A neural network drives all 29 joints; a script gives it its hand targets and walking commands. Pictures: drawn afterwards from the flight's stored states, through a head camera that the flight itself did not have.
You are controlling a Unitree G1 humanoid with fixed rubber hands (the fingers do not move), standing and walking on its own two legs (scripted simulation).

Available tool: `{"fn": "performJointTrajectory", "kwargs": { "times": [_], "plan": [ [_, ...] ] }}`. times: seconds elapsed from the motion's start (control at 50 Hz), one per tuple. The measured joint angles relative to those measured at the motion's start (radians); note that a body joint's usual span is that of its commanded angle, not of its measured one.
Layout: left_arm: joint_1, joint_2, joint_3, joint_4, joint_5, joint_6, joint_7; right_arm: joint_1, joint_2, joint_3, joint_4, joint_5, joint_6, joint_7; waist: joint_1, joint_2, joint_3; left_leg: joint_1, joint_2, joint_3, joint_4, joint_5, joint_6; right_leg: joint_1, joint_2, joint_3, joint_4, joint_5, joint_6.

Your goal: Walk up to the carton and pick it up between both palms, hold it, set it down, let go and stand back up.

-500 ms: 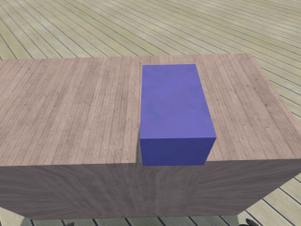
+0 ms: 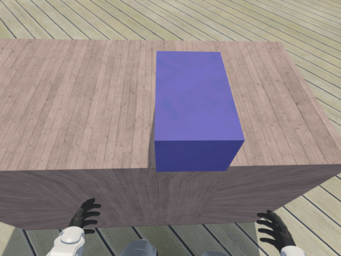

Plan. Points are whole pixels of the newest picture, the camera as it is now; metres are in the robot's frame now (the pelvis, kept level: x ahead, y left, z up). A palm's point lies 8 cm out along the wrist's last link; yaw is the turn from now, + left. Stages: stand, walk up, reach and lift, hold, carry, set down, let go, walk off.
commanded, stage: reach and lift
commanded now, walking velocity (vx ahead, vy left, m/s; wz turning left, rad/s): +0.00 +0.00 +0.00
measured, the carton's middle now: (189, 108) +0.45 -0.02 +0.06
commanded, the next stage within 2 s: none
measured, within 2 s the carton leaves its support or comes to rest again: neither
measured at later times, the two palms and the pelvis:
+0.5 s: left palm (71, 210) +0.20 +0.24 -0.01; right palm (279, 223) +0.19 -0.22 -0.02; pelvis +0.04 -0.02 +0.03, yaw -3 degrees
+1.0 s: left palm (71, 203) +0.20 +0.22 +0.05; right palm (287, 211) +0.20 -0.20 +0.05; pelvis +0.04 -0.01 +0.03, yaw -3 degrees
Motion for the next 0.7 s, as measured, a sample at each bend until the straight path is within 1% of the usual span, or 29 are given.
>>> {"fn": "performJointTrajectory", "kwargs": {
  "times": [0.06,0.14,0.24,0.3,0.36,0.42,0.48,0.6,0.7],
  "plan": [
    [0.029,-0.033,0.001,-0.070,0.023,0.015,-0.005,0.063,0.006,0.027,-0.065,0.023,0.024,-0.004,-0.002,-0.014,-0.039,0.081,0.006,0.003,-0.102,0.032,-0.010,0.080,0.013,0.008,-0.121,0.063,-0.004],
    [0.056,-0.048,0.019,-0.071,0.033,0.024,-0.014,0.161,-0.007,0.054,-0.182,0.035,0.072,-0.025,0.008,-0.024,-0.087,0.172,0.008,0.016,-0.219,0.072,-0.022,0.159,0.020,0.024,-0.227,0.088,-0.011],
    [0.079,-0.027,0.063,-0.058,0.014,0.026,-0.023,0.237,0.005,0.074,-0.344,0.041,0.150,-0.047,0.034,-0.024,-0.102,0.228,0.008,0.035,-0.304,0.104,-0.033,0.188,0.023,0.042,-0.271,0.107,-0.020],
    [0.105,-0.013,0.085,-0.077,-0.010,0.010,-0.027,0.263,0.033,0.088,-0.435,0.040,0.182,-0.060,0.045,-0.017,-0.114,0.228,0.008,0.040,-0.329,0.115,-0.036,0.179,0.024,0.047,-0.282,0.111,-0.023],
    [0.137,0.000,0.087,-0.118,-0.042,-0.026,-0.038,0.276,0.067,0.101,-0.497,0.037,0.189,-0.081,0.047,-0.008,-0.120,0.222,0.007,0.037,-0.340,0.119,-0.036,0.176,0.023,0.044,-0.296,0.115,-0.022],
    [0.163,0.006,0.080,-0.157,-0.061,-0.056,-0.051,0.283,0.092,0.114,-0.533,0.041,0.187,-0.102,0.048,0.001,-0.121,0.225,0.004,0.035,-0.352,0.120,-0.034,0.184,0.021,0.042,-0.318,0.122,-0.020],
    [0.183,0.005,0.069,-0.198,-0.075,-0.080,-0.054,0.294,0.104,0.117,-0.562,0.051,0.181,-0.113,0.052,0.009,-0.120,0.226,0.002,0.036,-0.360,0.120,-0.031,0.190,0.019,0.043,-0.338,0.129,-0.015],
    [0.233,0.001,0.046,-0.304,-0.098,-0.123,-0.044,0.336,0.096,0.104,-0.634,0.076,0.169,-0.115,0.057,0.008,-0.131,0.226,-0.002,0.036,-0.370,0.117,-0.026,0.202,0.016,0.043,-0.375,0.141,-0.009],
    [0.275,-0.004,0.032,-0.384,-0.108,-0.122,-0.030,0.379,0.078,0.100,-0.725,0.118,0.179,-0.110,0.064,-0.005,-0.144,0.226,0.000,0.039,-0.376,0.116,-0.025,0.206,0.017,0.047,-0.394,0.149,-0.009]
  ]
}}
